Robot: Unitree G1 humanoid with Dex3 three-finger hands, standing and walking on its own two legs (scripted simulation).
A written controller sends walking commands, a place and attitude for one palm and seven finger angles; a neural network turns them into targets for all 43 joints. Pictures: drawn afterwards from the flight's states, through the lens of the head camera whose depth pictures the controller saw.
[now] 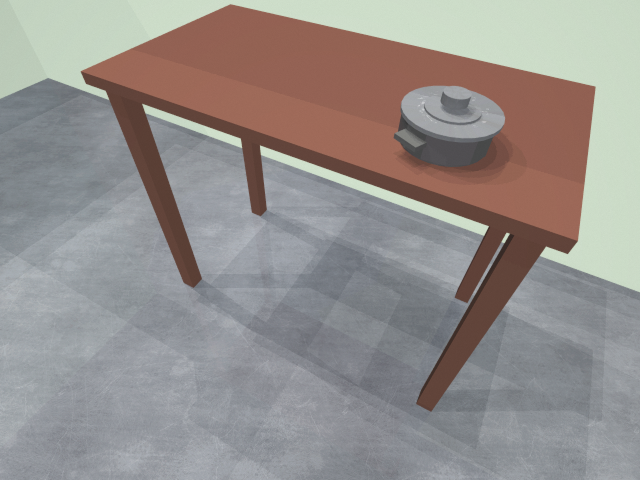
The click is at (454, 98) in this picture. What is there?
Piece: lid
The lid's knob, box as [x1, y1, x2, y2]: [441, 86, 471, 109]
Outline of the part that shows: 444,88 441,97 442,104 447,107 456,109 464,108 467,106 471,93 467,89 458,86 448,86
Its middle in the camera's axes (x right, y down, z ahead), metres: +0.23 -0.24 +0.67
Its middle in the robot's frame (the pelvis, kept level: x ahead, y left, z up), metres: +0.69 -0.19 +0.15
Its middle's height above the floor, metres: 0.93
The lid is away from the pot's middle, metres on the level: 0.00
